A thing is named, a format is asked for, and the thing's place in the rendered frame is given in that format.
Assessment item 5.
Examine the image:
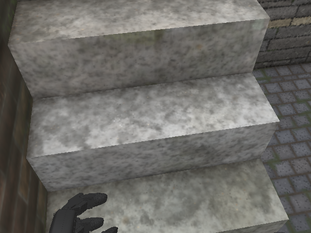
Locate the robot left hand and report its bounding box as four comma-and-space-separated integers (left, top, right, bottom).
49, 192, 118, 233

